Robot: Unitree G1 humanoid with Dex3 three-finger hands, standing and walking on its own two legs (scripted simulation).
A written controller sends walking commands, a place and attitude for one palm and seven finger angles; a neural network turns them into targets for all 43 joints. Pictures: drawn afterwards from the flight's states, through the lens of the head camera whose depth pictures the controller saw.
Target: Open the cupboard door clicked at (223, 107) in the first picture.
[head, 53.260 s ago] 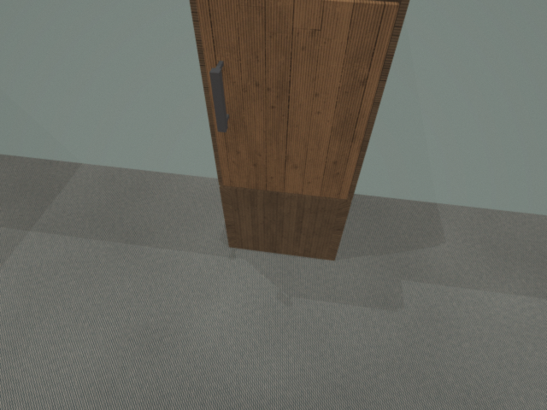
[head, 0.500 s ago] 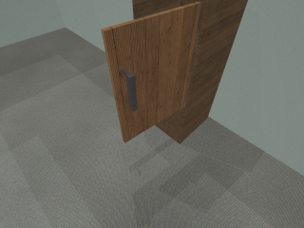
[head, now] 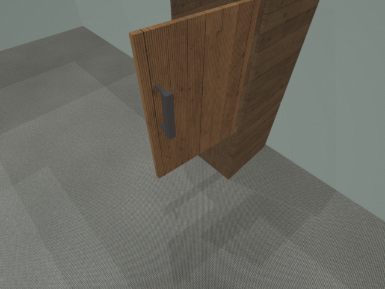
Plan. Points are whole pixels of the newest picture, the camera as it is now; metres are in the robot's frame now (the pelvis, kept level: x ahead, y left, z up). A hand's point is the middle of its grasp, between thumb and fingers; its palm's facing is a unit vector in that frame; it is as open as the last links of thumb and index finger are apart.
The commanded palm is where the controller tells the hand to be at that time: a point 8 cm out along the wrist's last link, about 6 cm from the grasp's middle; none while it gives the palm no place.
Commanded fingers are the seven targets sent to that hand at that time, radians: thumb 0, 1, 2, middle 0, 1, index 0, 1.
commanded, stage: look to check the result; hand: left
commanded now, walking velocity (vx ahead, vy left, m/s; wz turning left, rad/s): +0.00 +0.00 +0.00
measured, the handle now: (164, 112) +0.58 +0.12 +0.01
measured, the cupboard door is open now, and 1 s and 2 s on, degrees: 83 83 83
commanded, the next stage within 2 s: stand and wait in 0.26 s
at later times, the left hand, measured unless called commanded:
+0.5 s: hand out of the picture +0.04 +0.20 -0.17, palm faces +0.01 -0.97 -0.25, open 7.4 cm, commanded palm none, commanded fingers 0.00 0.90 0.90 -0.20 -0.30 -0.20 -0.30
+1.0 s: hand out of the picture +0.04 +0.20 -0.17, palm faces +0.00 -0.96 -0.27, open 7.4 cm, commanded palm none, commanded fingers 0.00 0.90 0.90 -0.20 -0.30 -0.20 -0.30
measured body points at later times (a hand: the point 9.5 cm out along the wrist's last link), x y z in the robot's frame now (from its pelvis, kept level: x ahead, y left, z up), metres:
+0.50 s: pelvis +0.01 +0.00 +0.00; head +0.02 -0.01 +0.45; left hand +0.04 +0.25 -0.15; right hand +0.04 -0.25 -0.15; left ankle +0.04 +0.11 -0.74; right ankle -0.03 -0.09 -0.74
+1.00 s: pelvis +0.02 -0.01 +0.00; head +0.03 -0.01 +0.45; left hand +0.05 +0.25 -0.15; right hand +0.06 -0.27 -0.15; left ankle +0.04 +0.11 -0.74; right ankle -0.03 -0.09 -0.74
